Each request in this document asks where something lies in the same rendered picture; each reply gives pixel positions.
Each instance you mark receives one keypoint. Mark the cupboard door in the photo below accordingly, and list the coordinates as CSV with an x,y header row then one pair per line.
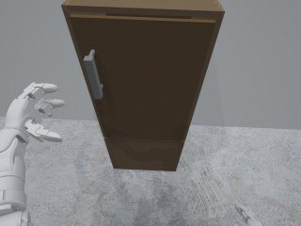
x,y
149,68

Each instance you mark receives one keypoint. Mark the robot left forearm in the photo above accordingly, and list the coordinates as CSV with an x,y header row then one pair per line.
x,y
13,144

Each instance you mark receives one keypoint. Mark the left robot hand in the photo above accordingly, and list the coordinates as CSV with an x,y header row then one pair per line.
x,y
21,111

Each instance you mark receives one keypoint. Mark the robot left upper arm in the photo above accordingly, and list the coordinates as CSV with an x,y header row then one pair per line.
x,y
19,218

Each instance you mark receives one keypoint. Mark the right robot hand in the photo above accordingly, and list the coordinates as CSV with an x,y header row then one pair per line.
x,y
247,215

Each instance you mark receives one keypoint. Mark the handle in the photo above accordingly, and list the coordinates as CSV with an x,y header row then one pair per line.
x,y
92,74

